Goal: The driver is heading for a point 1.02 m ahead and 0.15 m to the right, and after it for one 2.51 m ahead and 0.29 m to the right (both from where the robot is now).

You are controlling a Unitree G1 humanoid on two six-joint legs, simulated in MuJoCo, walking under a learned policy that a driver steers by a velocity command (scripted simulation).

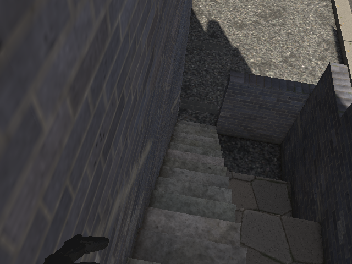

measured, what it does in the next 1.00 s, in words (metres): goes down: right foot 0.38 m lower, then left foot 0.58 m lower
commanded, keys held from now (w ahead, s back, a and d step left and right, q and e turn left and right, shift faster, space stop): no key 0.32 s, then w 0.68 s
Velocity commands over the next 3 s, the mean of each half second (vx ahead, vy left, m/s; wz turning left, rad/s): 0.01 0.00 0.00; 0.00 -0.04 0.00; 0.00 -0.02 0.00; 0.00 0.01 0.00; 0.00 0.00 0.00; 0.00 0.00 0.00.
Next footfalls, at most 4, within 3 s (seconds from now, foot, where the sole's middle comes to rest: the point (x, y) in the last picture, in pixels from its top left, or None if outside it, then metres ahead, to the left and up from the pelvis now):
0.20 right None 0.12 -0.14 -1.00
0.48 left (148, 249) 0.69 0.13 -1.58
0.60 right None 0.37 -0.16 -1.23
1.04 right None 0.45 -0.18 -1.33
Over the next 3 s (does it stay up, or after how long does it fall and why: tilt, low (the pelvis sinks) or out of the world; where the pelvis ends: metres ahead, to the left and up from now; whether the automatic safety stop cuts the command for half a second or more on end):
stays up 1.58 -0.22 -1.65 its command is cut before an obstacle after 0.3 s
